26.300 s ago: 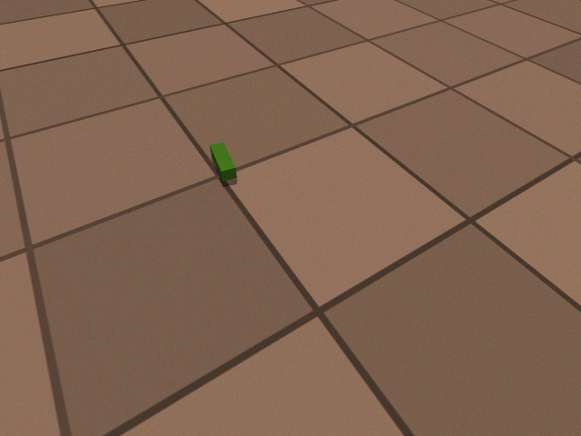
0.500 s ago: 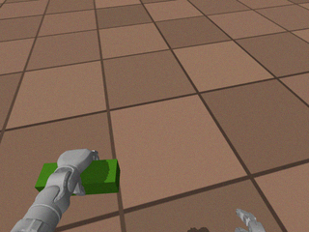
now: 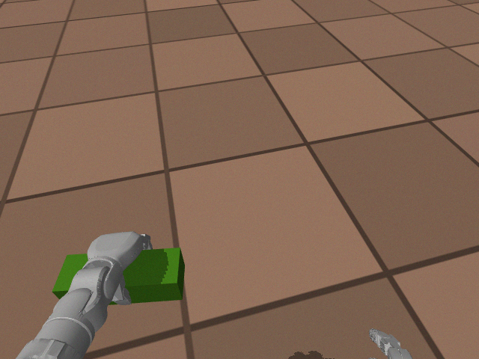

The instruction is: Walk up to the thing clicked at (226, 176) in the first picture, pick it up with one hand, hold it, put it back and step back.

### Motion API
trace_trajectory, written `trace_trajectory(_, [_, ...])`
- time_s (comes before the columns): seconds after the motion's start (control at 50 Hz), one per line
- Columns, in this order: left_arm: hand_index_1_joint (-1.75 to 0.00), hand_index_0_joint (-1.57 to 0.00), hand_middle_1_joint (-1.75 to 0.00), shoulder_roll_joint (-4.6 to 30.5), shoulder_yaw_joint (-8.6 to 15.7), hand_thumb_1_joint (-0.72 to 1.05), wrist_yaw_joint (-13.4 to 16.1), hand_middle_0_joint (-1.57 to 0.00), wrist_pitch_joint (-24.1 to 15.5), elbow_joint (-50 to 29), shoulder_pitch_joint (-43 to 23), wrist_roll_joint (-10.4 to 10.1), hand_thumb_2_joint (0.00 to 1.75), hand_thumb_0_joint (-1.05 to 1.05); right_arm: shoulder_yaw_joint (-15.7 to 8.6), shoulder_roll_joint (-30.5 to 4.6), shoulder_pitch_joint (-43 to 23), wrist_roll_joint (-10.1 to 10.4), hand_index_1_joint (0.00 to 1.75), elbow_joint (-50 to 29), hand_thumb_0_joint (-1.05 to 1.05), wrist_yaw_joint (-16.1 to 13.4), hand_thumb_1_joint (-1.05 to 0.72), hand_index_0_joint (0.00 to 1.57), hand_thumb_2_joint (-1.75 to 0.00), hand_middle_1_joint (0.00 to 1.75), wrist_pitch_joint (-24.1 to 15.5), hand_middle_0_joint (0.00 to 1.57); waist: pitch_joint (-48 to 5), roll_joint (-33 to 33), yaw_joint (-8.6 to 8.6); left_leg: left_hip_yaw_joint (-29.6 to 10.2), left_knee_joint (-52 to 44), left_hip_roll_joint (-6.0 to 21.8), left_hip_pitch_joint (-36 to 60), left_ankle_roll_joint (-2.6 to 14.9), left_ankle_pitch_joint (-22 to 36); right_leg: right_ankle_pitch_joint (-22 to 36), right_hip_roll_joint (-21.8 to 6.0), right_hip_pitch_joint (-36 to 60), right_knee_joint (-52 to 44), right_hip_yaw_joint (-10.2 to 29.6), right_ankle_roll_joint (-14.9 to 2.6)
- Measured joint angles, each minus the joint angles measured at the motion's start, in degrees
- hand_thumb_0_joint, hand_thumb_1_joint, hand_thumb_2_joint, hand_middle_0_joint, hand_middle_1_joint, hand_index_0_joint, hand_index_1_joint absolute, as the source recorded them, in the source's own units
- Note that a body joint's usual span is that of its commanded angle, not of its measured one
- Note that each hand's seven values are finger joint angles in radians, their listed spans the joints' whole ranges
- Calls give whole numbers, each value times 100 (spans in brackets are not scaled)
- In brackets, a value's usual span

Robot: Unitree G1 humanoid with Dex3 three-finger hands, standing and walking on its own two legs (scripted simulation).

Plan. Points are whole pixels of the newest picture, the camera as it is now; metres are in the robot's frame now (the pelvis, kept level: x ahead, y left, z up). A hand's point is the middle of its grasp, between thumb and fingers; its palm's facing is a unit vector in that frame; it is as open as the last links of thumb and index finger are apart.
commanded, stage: crouch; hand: left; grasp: from above
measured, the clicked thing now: (124, 277) +0.29 +0.23 -0.08
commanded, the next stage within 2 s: lower in 1.98 s
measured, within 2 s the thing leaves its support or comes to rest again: neither
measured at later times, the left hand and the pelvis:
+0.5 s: hand (130, 293) +0.28 +0.23 -0.13, palm faces -0.51 -0.03 -0.86, open 10.3 cm; pelvis -0.01 +0.00 -0.03, yaw +1 degrees
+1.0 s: hand (149, 304) +0.34 +0.27 -0.38, palm faces -0.48 -0.01 -0.88, open 10.3 cm; pelvis -0.06 +0.01 -0.23, yaw -1 degrees
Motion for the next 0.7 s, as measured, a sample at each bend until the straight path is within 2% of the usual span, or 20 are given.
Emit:
trace_trajectory(0.16, [-61, -69, -70, -11, 20, -11, 26, -63, -158, 37, 22, 62, 62, 0, 12, -15, -18, -4, 30, 0, 1, -33, -90, 20, -90, 29, 26, 20, 30, -14, 6, -9, -18, -2, 20, -3, 3, -7, -1, 17, -4, -9, -4])
trace_trajectory(0.3, [-61, -68, -70, -19, 148, -8, 378, -62, -254, 505, -142, 204, 60, 0, 0, 24, -52, -34, 30, 5, 1, 7, -89, 20, -90, 29, 57, 20, 45, -106, -69, -48, 67, -11, -129, -6, -5, -34, -10, -119, 87, -44, -8])
trace_trajectory(0.38, [-61, -67, -70, -29, 165, -7, 704, -61, -392, 954, -256, 350, 59, 0, -17, 26, -29, -89, 30, 5, 1, 46, -89, 20, -90, 29, 79, 20, 10, -188, -125, -71, 302, -15, -467, -8, -73, -106, -12, -444, 315, -58, -8])
trace_trajectory(0.5, [-61, -67, -70, -32, 234, -7, 1324, -61, -592, 1795, -672, 698, 58, 0, -92, -45, 30, -225, 30, 47, 1, 168, -89, 20, -90, 29, 11, 21, -203, -277, -241, -150, 1462, 10, -1825, -17, -476, -483, 20, -1737, 1388, -98, 4])
trace_trajectory(0.6, [-61, -67, -70, 22, 439, -7, 1872, -61, -741, 2269, -1074, 1062, 58, 0, -175, -129, 143, -327, 30, 92, 1, 230, -89, 20, -90, 29, -50, 21, -481, -300, -361, -222, 2846, 21, -3346, -10, -969, -972, 43, -3211, 2720, -118, 50])
trace_trajectory(0.7, [-62, -65, -71, 185, 664, -6, 2223, -60, -763, 2733, -1587, 1206, 58, 0, -202, -159, 193, -431, 30, 221, 1, 181, -89, 20, -90, 29, -165, 20, -769, -239, -533, -284, 4176, 36, -4881, 21, -1405, -1394, 78, -4703, 3997, -126, 73])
